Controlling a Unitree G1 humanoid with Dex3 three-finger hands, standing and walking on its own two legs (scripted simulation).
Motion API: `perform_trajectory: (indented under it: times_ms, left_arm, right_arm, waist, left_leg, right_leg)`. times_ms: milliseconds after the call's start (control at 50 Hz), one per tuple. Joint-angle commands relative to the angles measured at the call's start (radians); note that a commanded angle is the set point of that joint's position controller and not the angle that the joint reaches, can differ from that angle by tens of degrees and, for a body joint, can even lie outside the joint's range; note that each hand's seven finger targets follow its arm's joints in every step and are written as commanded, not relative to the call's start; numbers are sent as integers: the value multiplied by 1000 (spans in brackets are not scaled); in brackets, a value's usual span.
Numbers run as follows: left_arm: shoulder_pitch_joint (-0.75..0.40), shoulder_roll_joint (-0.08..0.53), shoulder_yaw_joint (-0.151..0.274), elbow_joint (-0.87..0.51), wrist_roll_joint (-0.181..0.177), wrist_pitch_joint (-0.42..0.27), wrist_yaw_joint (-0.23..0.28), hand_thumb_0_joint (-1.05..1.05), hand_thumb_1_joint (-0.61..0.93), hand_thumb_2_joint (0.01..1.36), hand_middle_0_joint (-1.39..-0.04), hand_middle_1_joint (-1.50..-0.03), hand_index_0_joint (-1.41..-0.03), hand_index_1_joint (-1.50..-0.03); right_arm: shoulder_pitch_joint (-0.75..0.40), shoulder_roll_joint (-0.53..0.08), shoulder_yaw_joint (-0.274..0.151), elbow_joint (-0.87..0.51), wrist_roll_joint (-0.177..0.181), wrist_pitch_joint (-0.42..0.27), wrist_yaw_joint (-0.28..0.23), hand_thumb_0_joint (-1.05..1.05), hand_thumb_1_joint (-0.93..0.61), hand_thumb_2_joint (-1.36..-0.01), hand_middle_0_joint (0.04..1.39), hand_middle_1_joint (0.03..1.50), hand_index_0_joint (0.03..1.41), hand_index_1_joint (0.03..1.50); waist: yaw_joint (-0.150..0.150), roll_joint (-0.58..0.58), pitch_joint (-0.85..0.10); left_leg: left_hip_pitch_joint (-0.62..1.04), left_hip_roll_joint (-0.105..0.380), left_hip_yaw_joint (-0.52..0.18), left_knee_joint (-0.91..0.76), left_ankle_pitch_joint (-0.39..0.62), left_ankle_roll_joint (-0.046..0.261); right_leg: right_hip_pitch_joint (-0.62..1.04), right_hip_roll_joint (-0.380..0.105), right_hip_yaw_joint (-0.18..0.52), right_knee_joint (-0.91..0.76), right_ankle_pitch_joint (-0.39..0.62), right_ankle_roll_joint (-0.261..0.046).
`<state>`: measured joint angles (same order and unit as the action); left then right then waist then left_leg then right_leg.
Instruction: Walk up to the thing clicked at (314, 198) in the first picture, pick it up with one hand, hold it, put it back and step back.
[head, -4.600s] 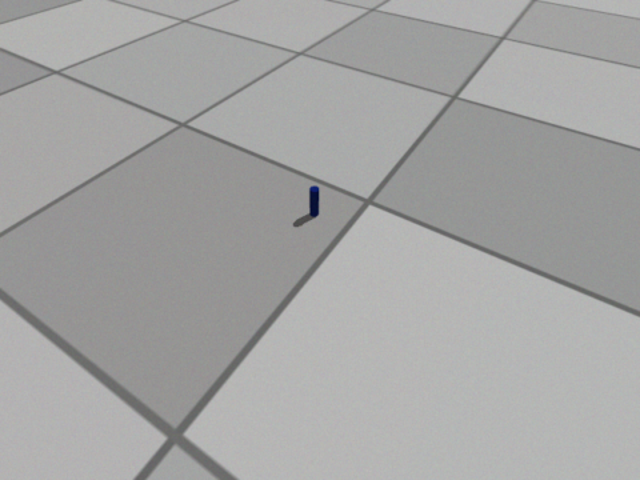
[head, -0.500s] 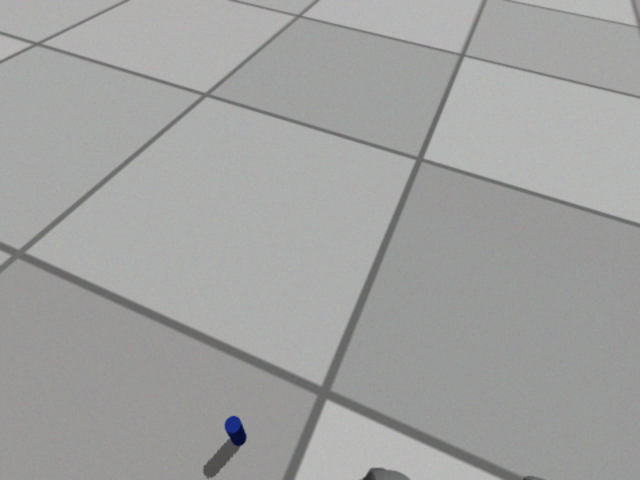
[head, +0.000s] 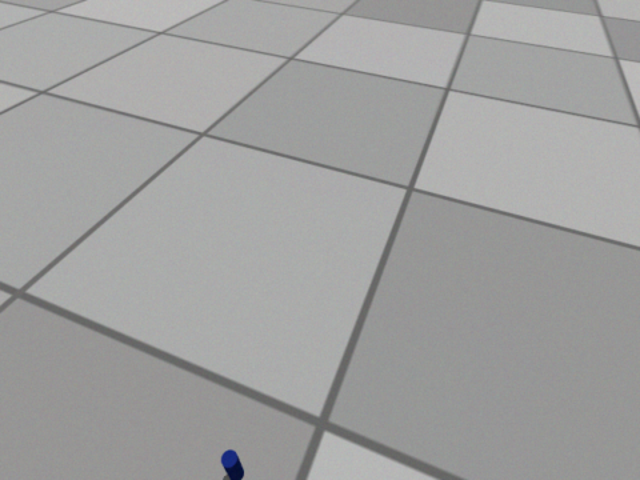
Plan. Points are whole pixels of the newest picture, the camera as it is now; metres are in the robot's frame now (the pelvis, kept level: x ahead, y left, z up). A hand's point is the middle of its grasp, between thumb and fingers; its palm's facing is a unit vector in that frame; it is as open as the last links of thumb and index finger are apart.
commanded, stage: walk up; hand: left
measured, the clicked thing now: (233, 466) +0.33 +0.21 -0.70
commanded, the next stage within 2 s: stand in 1.08 s
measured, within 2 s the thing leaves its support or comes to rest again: neither
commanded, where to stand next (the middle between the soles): +0.07 -0.01 m, yaw +1 degrees
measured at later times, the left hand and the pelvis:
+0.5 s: hand out of the picture +0.08 +0.26 -0.15, palm faces +0.02 -0.94 -0.34, open 7.4 cm; pelvis +0.02 +0.00 +0.01, yaw +1 degrees
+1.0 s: hand out of the picture +0.12 +0.25 -0.15, palm faces +0.00 -0.95 -0.32, open 7.4 cm; pelvis +0.04 +0.00 +0.01, yaw +1 degrees
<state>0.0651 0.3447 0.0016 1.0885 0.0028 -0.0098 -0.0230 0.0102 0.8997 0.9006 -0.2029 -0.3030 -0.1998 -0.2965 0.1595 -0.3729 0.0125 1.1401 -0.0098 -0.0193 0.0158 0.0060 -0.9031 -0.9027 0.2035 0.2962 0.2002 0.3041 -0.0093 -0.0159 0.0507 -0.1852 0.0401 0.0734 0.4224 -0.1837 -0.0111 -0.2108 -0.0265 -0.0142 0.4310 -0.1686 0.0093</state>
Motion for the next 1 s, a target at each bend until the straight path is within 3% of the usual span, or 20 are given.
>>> perform_trajectory:
  times_ms: [0,220,340,440,980]
  left_arm:
    - [-46,212,44,-26,-8,-16,13,0,900,900,-200,-300,-200,-300]
    - [-54,204,37,25,-5,-10,13,0,900,900,-200,-300,-200,-300]
    - [-47,205,37,38,-2,-17,16,0,900,900,-200,-300,-200,-300]
    - [-46,202,39,44,-1,-20,21,0,900,900,-200,-300,-200,-300]
    - [-49,198,49,18,4,-13,26,0,900,900,-200,-300,-200,-300]
  right_arm:
    - [-85,-209,-38,-46,-1,-38,-15,0,-900,-900,200,300,200,300]
    - [-113,-210,-47,-29,0,-27,-20,0,-900,-900,200,300,200,300]
    - [-125,-203,-51,-29,6,-24,-20,0,-900,-900,200,300,200,300]
    - [-134,-197,-54,-27,7,-18,-19,0,-900,-900,200,300,200,300]
    - [-135,-182,-56,-36,3,-16,-22,0,-900,-900,200,300,200,300]
  waist:
    - [27,49,-78]
    - [13,42,-56]
    - [5,2,-97]
    - [6,-8,-95]
    - [10,26,-85]
  left_leg:
    - [-35,110,-143,-149,-39,36]
    - [4,113,-143,-174,-49,34]
    - [91,110,-123,-143,71,34]
    - [104,109,-119,-146,111,30]
    - [82,105,-113,-171,131,20]
  right_leg:
    - [81,-100,107,-107,11,-42]
    - [67,-98,91,-146,9,-27]
    - [60,-112,90,-162,91,-22]
    - [67,-113,85,-169,119,-14]
    - [123,-111,72,-162,151,-16]
